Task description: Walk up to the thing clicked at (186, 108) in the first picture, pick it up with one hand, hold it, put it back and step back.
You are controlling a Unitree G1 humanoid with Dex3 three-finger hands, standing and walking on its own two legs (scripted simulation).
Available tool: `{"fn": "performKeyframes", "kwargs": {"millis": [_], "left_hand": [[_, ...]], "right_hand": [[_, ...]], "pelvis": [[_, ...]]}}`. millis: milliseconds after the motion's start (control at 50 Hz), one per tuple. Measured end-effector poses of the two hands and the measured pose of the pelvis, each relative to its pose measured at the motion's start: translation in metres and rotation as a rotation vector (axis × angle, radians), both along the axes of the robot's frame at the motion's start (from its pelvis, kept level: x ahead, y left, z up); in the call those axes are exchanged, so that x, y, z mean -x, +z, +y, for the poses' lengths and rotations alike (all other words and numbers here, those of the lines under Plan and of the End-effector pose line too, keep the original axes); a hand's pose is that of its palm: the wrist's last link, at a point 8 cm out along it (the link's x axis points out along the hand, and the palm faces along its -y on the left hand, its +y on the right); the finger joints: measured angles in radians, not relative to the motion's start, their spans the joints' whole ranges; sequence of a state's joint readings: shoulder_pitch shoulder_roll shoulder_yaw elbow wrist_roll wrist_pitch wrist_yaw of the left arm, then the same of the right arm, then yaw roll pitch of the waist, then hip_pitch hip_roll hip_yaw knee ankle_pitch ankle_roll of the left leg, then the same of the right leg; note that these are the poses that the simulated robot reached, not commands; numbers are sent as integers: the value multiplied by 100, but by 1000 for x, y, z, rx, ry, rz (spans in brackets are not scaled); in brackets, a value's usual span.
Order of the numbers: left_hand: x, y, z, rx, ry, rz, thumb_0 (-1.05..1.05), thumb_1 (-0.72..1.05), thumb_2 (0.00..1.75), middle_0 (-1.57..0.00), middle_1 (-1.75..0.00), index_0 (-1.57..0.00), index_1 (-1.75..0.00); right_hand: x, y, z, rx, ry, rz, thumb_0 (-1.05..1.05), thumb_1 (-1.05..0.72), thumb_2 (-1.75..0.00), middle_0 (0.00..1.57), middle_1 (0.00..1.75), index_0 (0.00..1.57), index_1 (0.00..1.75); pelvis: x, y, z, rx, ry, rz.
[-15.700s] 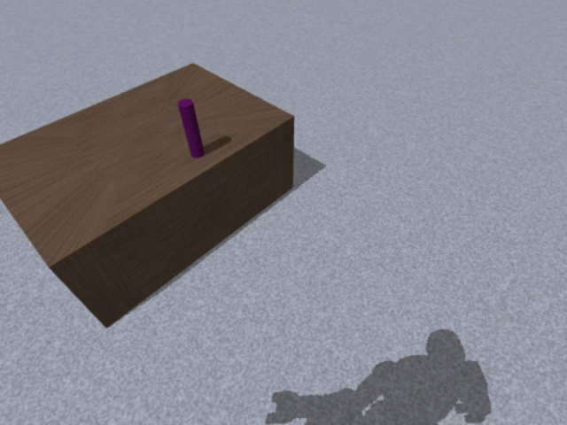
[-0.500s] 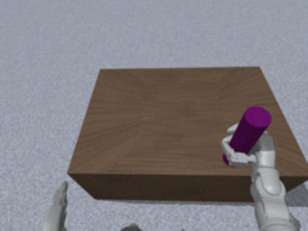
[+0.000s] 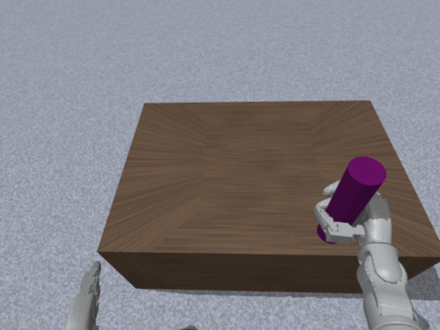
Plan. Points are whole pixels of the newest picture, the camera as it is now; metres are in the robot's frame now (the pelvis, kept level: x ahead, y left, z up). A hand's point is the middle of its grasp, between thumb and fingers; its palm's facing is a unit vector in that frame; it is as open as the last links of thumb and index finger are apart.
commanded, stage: hold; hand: right
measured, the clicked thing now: (344, 206) +0.33 -0.18 +0.06
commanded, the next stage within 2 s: crouch in 1.72 s
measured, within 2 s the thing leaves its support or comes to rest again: neither
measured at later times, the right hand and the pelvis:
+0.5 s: hand (336, 212) +0.33 -0.17 +0.04, palm faces +0.10 +0.99 -0.01, open 6.6 cm; pelvis +0.00 +0.00 +0.00, yaw +0 degrees
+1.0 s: hand (334, 213) +0.32 -0.17 +0.04, palm faces +0.10 +0.99 -0.01, open 6.6 cm; pelvis +0.00 +0.00 +0.00, yaw +0 degrees
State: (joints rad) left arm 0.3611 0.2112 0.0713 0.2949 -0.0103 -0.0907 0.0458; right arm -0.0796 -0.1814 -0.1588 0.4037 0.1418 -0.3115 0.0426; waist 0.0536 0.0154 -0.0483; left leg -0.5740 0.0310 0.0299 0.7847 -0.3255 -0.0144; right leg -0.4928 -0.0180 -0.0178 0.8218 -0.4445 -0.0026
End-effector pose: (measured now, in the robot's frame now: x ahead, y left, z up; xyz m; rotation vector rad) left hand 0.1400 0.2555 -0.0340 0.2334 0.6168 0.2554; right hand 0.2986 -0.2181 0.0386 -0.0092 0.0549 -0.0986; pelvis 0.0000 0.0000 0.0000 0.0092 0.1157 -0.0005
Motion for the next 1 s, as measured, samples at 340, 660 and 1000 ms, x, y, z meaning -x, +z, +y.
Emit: {"fn": "performKeyframes", "kwargs": {"millis": [340,660,1000], "left_hand": [[0,-3,-3,5,-1,9,-1,-54,5,-6,-5,-6,-6],[-6,1,-5,6,-9,-6,-1,-54,6,-6,-5,-6,-6],[-2,0,-1,7,-8,-4,-1,-54,5,-6,-5,-6,-6]], "right_hand": [[-2,6,-5,5,-2,-18,-3,1,-113,85,116,92,118],[-2,2,-5,5,-7,-11,-3,1,-113,85,116,92,118],[1,0,1,1,-2,-5,-3,1,-113,85,116,92,118]], "pelvis": [[1,2,-2,-2,-3,-4],[-3,2,-2,-1,-2,-3],[0,2,1,1,-1,-6]]}}
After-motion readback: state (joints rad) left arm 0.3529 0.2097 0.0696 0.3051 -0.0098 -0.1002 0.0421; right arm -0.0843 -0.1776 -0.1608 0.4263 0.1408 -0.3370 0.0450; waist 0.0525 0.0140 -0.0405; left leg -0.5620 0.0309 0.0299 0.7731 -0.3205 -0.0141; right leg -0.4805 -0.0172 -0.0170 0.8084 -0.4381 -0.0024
